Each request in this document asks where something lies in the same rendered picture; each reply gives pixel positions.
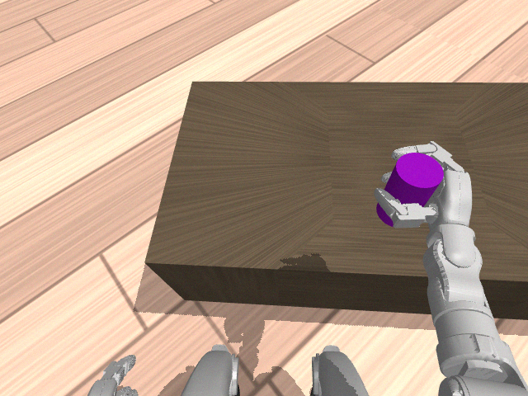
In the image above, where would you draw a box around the right robot arm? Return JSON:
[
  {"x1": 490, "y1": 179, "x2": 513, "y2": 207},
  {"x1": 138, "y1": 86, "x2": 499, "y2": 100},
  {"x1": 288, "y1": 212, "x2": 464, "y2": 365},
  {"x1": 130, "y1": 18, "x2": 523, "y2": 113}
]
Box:
[{"x1": 423, "y1": 223, "x2": 528, "y2": 396}]

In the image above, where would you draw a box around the left robot hand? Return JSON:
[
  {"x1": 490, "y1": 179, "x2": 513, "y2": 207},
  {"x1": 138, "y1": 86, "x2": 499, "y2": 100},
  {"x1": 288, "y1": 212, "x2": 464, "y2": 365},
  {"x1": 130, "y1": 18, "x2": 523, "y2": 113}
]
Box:
[{"x1": 87, "y1": 355, "x2": 138, "y2": 396}]

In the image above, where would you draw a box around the can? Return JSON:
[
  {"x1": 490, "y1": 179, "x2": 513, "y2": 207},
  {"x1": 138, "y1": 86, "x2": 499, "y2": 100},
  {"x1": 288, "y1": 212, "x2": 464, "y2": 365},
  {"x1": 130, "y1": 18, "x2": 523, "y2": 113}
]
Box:
[{"x1": 376, "y1": 153, "x2": 444, "y2": 227}]

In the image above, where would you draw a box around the right robot hand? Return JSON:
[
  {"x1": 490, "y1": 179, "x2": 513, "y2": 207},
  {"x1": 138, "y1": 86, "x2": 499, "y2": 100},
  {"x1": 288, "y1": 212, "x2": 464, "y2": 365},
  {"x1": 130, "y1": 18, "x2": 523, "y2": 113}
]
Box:
[{"x1": 374, "y1": 141, "x2": 472, "y2": 231}]

